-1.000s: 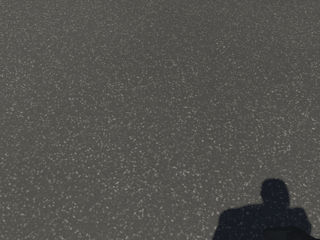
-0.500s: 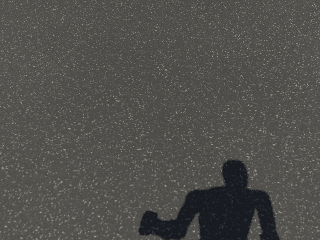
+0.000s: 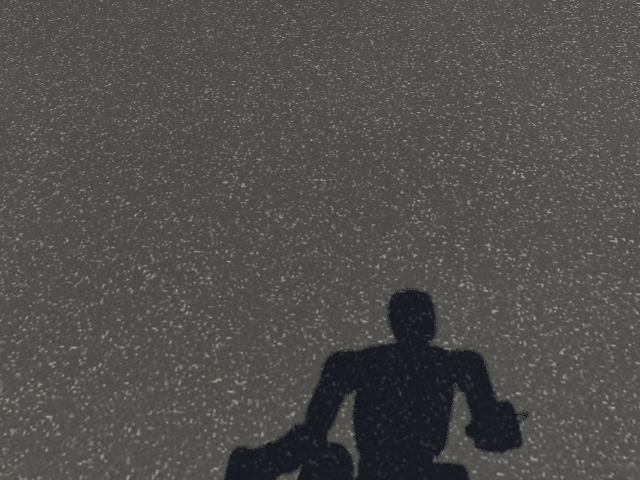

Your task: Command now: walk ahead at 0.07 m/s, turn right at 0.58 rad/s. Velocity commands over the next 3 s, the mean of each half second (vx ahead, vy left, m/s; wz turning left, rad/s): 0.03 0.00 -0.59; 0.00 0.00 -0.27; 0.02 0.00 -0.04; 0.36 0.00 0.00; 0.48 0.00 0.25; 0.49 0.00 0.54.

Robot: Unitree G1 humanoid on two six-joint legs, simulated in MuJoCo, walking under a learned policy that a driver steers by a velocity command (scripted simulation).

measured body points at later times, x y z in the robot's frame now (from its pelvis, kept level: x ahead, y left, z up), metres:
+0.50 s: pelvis +0.02 +0.03 +0.00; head +0.05 +0.02 +0.45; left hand +0.23 +0.25 -0.11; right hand +0.04 -0.27 -0.11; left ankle +0.07 +0.13 -0.74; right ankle -0.03 -0.08 -0.71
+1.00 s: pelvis +0.00 +0.00 +0.00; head +0.01 +0.00 +0.45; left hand +0.20 +0.18 -0.12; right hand -0.04 -0.27 -0.13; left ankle +0.03 +0.12 -0.74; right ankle -0.03 -0.07 -0.74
